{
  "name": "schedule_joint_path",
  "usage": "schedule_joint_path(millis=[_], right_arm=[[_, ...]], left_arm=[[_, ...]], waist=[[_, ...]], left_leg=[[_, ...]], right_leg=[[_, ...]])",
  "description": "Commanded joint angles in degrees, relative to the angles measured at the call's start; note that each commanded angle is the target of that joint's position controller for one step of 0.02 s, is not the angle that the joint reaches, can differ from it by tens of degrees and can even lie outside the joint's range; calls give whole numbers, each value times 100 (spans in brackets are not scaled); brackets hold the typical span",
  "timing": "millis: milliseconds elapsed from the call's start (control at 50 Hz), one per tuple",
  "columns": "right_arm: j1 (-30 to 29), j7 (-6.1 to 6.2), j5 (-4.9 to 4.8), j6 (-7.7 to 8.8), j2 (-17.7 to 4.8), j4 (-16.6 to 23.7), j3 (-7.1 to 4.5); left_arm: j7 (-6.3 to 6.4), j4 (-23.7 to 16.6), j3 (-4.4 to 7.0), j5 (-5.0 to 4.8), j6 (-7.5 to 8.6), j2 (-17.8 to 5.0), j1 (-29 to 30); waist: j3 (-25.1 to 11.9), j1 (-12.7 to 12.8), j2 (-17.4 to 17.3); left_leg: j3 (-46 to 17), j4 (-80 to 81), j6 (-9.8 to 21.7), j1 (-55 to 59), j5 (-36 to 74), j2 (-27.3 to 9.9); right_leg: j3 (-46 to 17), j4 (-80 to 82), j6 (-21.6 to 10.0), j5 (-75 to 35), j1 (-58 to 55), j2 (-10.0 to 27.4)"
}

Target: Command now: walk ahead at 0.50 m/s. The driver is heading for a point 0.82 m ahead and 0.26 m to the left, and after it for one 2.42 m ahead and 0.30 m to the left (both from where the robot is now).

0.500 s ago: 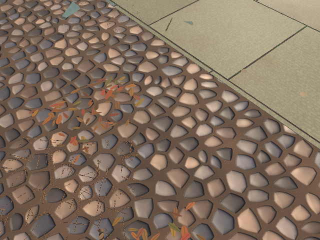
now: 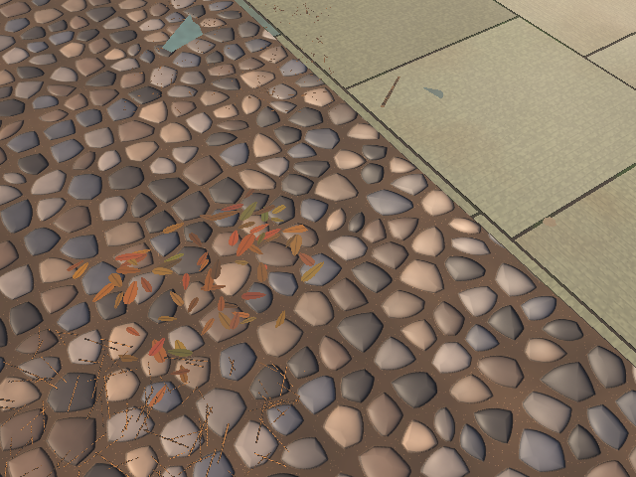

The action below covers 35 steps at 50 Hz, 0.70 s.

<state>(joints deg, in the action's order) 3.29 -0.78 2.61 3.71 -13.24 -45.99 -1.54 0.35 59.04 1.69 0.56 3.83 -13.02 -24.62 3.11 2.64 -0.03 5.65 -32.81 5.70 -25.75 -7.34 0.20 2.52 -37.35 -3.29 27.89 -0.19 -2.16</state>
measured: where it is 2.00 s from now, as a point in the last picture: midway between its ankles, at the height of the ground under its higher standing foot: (219, 238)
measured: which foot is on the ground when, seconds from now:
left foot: down 0.00-0.52, up 0.54-1.00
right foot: up 0.00-0.48, down 0.50-1.00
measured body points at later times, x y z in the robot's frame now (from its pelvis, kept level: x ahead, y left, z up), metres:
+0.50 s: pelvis +0.27 -0.02 +0.00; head +0.31 -0.02 +0.45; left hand +0.47 +0.21 -0.09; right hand +0.20 -0.26 -0.14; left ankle +0.11 +0.08 -0.72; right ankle +0.40 -0.10 -0.72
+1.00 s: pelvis +0.51 +0.03 +0.01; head +0.55 +0.05 +0.46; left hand +0.39 +0.25 -0.14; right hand +0.78 -0.11 -0.10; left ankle +0.61 +0.15 -0.71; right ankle +0.40 -0.11 -0.72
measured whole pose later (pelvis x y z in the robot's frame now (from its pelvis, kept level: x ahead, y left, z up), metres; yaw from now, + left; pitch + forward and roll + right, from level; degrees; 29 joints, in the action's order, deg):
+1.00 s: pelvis +0.51 +0.03 +0.01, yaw +22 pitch +1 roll -1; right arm 1.3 -3.9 2.4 -0.2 -12.6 -45.5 -2.7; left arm 1.2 56.3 3.0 1.4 4.7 -12.3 -22.8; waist 3.5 3.1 -0.9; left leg 6.9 -36.4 7.0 -30.3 -8.9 -2.1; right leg 19.2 -17.3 1.3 22.8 -5.9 1.7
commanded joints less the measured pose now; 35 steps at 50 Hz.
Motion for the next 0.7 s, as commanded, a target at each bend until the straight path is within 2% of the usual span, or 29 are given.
schedule_joint_path(millis=[20, 40, 60, 80, 100, 140, 180, 260, 320, 380, 420, 440, 460, 480, 500, 520, 540, 560, 580, 600, 620, 640, 700], right_arm=[[1993, 47, -173, -51, -1357, -390, -436], [1431, 28, -205, -41, -962, -295, -333], [1179, 9, -176, -8, -683, -292, -257], [1132, 20, -192, 30, -551, -360, -213], [1157, 30, -192, 65, -450, -440, -177], [1463, 28, -208, 161, -522, -608, -190], [1667, 32, -224, 199, -649, -729, -220], [2030, 32, -230, 184, -581, -904, -183], [2347, 55, -227, 174, -605, -1031, -173], [2531, 99, -188, 128, -682, -1108, -187], [2453, 136, -155, 98, -765, -1101, -217], [2345, 150, -138, 85, -812, -1079, -237], [2212, 155, -134, 81, -865, -1050, -259], [2094, 137, -159, 77, -872, -1027, -267], [2041, 113, -209, 95, -731, -921, -233], [2513, 93, -433, 92, -87, -665, -101], [2545, 138, -336, 36, -457, -691, -204], [2227, 138, -248, -25, -657, -712, -290], [1971, 82, -227, -32, -536, -680, -278], [1871, 37, -196, -72, -417, -668, -281], [1874, -9, -112, -152, -374, -652, -292], [1914, -53, -79, -233, -286, -658, -285], [1490, -137, -80, -354, -230, -449, -290]], left_arm=[[-1, -417, 178, 33, 61, -765, -139], [-41, -529, 180, 30, 93, -726, 236], [-61, -543, 158, 22, 95, -595, 397], [-80, -518, 152, 91, 34, -523, 382], [-116, -468, 128, 144, -42, -424, 260], [-174, -488, 117, 158, -124, -323, 351], [-205, -625, 111, 157, -167, -315, 785], [-227, -948, 71, 120, -163, -283, 1781], [-224, -1154, 16, 101, -134, -213, 2392], [-197, -1313, 11, 84, -96, -282, 2747], [-179, -1398, 35, 69, -40, -387, 2771], [-162, -1383, 59, 60, -2, -454, 2601], [-130, -1288, 103, 59, 41, -546, 2211], [-77, -1053, 171, 86, 106, -660, 1437], [8, -830, 285, 206, 183, -986, 476], [68, -876, 458, 350, 176, -1661, -117], [35, -920, 444, 216, 65, -1494, 160], [19, -1005, 326, 140, 27, -1015, 689], [3, -1057, 238, 105, 48, -648, 1084], [11, -1045, 196, 104, 81, -489, 1227], [38, -978, 170, 73, 119, -397, 1228], [44, -933, 167, 62, 169, -384, 1175], [35, -816, 215, 13, 312, -495, 916]], waist=[[-1301, -679, -591], [-570, -508, -316], [-269, -367, -170], [-106, -233, -279], [-133, -121, -392], [-152, -81, -345], [4, -111, -311], [226, -322, -303], [257, -504, -326], [239, -604, -364], [210, -528, -413], [151, -413, -438], [-8, -222, -460], [-395, 124, -296], [-1057, 474, 43], [-2047, 390, 1168], [-2172, 278, 1206], [-1245, 46, 580], [-631, -60, 332], [-339, -174, 427], [-180, -299, 567], [-172, -371, 592], [-118, -420, 457]], left_leg=[[-3971, 1674, 1117, 3772, -1062, -2188], [-3129, 1864, 967, 2878, -989, -1999], [-2565, 2095, 788, 2323, -613, -1712], [-2119, 2216, 643, 1938, -161, -1480], [-1796, 2321, 568, 1700, 115, -1340], [-1504, 2429, 623, 1638, 687, -1259], [-1285, 2607, 656, 1708, 753, -1208], [-921, 2698, 570, 1977, 1164, -1004], [-947, 2553, 548, 2157, 1606, -962], [-1136, 2236, 595, 2609, 2026, -1084], [-1306, 1973, 570, 2818, 2353, -1200], [-1354, 1771, 511, 2832, 2592, -1221], [-1359, 1382, 429, 2773, 3049, -1181], [-1216, 524, 322, 2581, 3275, -959], [-1007, -791, 205, 1781, 2393, -624], [-467, -2854, -77, -84, -391, 182], [-751, -3680, -6, -816, -2299, 344], [-946, -3886, 49, -1022, -1872, -56], [-925, -3696, 22, -963, -1417, -276], [-895, -3475, -6, -798, -1178, -423], [-871, -3337, -69, -638, -1064, -519], [-823, -3329, -125, -530, -952, -538], [-745, -3217, -233, -902, -461, -625]], right_leg=[[-759, -3791, -245, -81, 3518, 44], [-662, -3543, -258, -644, 3550, 298], [-597, -3195, -246, -977, 3361, 506], [-557, -2935, -185, -1111, 3117, 622], [-517, -2774, -110, -1196, 2847, 681], [-389, -2616, -4, -1333, 2850, 702], [-282, -2280, 107, -1686, 3268, 816], [-71, -1106, 267, -2450, 3715, 862], [70, -238, 314, -2806, 3511, 692], [52, 205, 294, -2735, 3462, 558], [-25, 431, 209, -2410, 3272, 494], [-47, 580, 149, -2182, 2964, 430], [-28, 757, 73, -1940, 2398, 302], [46, 1163, -42, -2033, 1391, 180], [-510, 1245, -261, -1911, -59, 762], [-2771, 1461, -803, -1235, -1901, 2532], [-4014, 2127, -1017, -924, -1660, 2874], [-3190, 2225, -866, -438, -840, 2607], [-2426, 2454, -735, -654, -60, 2328], [-1817, 2640, -563, -1049, 424, 2075], [-1355, 2753, -446, -1408, 770, 1888], [-1054, 2816, -411, -1695, 911, 1816], [-460, 2997, -489, -2318, 852, 1797]])
Velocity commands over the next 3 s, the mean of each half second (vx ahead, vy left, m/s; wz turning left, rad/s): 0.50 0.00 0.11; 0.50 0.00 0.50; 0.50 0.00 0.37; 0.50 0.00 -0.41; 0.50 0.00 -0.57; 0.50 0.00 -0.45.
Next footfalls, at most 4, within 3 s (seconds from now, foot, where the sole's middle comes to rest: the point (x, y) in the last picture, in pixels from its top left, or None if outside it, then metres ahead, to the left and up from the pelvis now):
0.50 right None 0.44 -0.10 -0.76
1.04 left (267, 386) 0.64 0.16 -0.76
1.60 right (268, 254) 1.01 0.19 -0.76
2.12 left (180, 187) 1.22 0.46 -0.76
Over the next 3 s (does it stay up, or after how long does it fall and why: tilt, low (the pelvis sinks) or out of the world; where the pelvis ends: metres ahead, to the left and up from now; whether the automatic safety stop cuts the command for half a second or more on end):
stays up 1.54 0.28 0.02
